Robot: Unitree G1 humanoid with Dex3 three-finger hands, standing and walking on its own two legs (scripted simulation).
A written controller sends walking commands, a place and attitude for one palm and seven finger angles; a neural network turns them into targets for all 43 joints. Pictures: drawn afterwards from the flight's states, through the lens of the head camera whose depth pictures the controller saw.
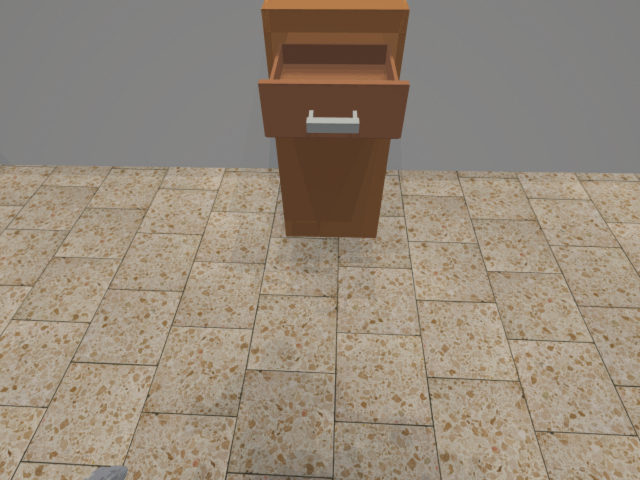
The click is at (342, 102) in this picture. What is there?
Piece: drawer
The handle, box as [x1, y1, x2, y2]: [306, 110, 358, 132]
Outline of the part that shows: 309,110 309,116 307,117 306,121 307,132 358,132 358,118 356,117 356,111 353,111 352,118 313,117 312,110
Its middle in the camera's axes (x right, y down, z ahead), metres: +0.03 -0.28 +0.90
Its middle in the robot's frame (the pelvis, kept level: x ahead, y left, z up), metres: +0.86 +0.02 -0.01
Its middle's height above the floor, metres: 0.77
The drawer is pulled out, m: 0.29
